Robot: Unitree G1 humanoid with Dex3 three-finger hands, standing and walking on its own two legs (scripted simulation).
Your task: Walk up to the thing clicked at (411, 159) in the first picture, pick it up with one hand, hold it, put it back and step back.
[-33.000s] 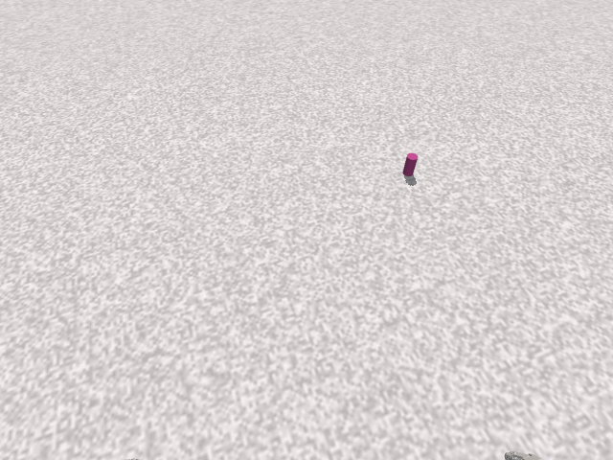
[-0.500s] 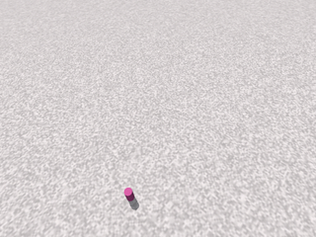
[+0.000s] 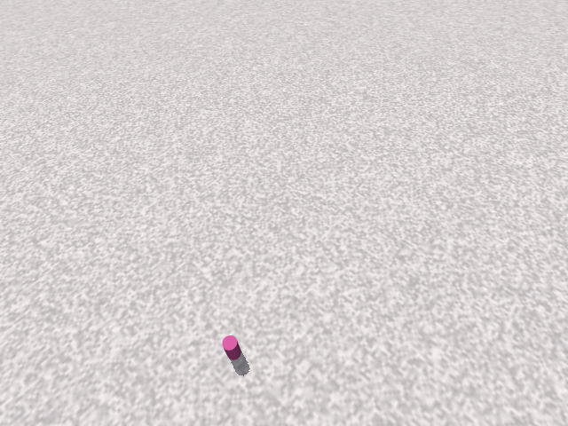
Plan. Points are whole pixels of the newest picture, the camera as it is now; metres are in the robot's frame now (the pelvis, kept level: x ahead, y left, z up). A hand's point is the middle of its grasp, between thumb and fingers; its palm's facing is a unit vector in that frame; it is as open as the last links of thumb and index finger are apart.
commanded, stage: stand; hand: left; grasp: from above
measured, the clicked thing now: (232, 347) +0.45 +0.22 -0.73
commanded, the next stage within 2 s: step back in 0.06 s
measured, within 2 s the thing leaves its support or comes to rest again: neither
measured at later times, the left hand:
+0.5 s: hand out of the picture +0.08 +0.30 -0.18, palm faces -0.05 -0.93 -0.37, open 7.4 cm
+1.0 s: hand out of the picture -0.04 +0.28 -0.15, palm faces -0.06 -0.91 -0.40, open 7.4 cm
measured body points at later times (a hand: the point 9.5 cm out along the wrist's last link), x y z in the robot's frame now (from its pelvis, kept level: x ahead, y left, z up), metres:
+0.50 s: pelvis -0.07 +0.04 -0.02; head +0.01 +0.06 +0.42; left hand +0.09 +0.35 -0.15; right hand +0.00 -0.29 -0.13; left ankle -0.05 +0.14 -0.75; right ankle -0.07 -0.11 -0.68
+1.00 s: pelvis -0.18 +0.02 -0.02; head -0.11 +0.01 +0.42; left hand -0.03 +0.32 -0.13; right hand -0.11 -0.30 -0.15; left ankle -0.19 +0.15 -0.71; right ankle -0.14 -0.10 -0.75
